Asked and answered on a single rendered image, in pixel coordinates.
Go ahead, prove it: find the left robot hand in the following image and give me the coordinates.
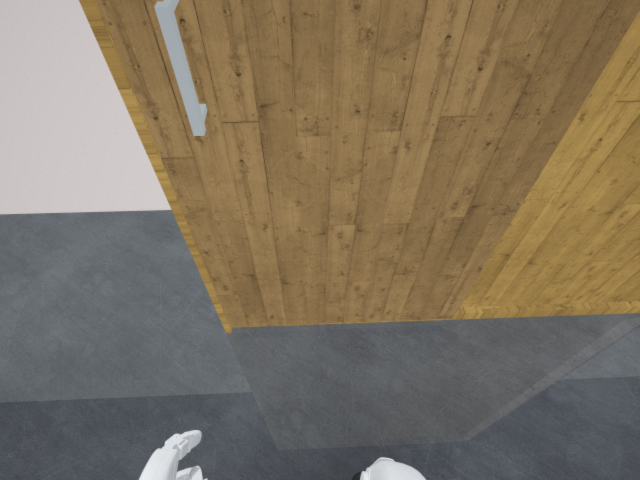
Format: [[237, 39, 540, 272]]
[[139, 430, 207, 480]]

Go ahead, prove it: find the wardrobe door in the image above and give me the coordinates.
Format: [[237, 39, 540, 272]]
[[460, 11, 640, 307], [96, 0, 640, 327]]

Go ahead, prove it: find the robot right shin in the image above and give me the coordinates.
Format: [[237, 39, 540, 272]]
[[369, 457, 395, 468]]

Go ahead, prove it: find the handle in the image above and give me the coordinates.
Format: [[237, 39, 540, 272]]
[[154, 0, 207, 136]]

